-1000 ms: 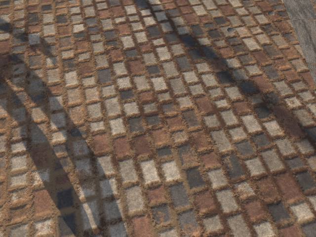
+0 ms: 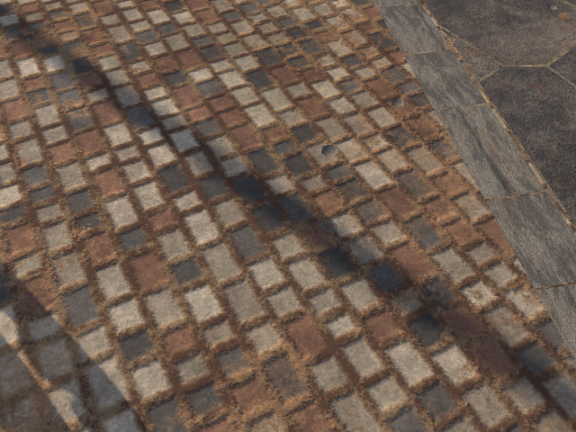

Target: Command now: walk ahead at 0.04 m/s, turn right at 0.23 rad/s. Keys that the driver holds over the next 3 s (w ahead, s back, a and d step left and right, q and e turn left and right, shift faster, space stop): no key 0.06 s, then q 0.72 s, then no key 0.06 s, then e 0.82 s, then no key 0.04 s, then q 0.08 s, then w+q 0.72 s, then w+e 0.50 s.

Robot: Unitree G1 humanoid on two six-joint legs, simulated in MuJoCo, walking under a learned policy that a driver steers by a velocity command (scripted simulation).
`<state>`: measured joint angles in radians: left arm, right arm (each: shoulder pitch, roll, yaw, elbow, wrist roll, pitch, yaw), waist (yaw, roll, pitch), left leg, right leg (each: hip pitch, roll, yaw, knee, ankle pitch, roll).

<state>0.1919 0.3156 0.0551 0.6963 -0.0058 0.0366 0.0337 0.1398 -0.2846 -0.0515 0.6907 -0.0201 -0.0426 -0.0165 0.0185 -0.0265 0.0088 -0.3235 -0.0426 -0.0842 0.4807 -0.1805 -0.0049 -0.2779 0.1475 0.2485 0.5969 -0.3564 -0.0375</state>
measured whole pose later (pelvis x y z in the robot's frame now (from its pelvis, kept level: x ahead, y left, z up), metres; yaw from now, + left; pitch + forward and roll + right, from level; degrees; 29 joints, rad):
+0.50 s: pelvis +0.00 -0.01 +0.01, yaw +10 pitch +1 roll +0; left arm 0.19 0.27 0.06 0.76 0.01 0.02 0.05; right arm 0.20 -0.35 -0.09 0.73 0.02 0.05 -0.02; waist 0.01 0.03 0.05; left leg -0.48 -0.03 -0.05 1.01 -0.45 -0.08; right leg -0.17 -0.02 -0.02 0.43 -0.27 0.00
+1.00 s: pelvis -0.01 +0.04 +0.01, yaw +22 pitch +0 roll +0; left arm 0.19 0.31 0.07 0.80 0.00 0.03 0.03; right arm 0.13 -0.26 -0.03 0.68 -0.02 0.01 -0.01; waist 0.01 -0.04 0.05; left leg -0.23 -0.08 -0.05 0.44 -0.21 0.07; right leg -0.38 -0.06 0.04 0.75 -0.33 0.09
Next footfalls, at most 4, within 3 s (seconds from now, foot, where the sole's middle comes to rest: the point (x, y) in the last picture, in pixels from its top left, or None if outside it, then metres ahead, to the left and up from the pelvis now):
0.30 right None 0.03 -0.13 -0.77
0.66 left None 0.01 0.14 -0.77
1.08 right None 0.09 -0.08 -0.77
1.66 right None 0.04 -0.12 -0.77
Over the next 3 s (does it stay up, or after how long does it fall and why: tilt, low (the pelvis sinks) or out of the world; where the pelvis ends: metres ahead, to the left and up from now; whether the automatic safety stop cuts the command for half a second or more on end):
stays up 0.51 0.17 0.01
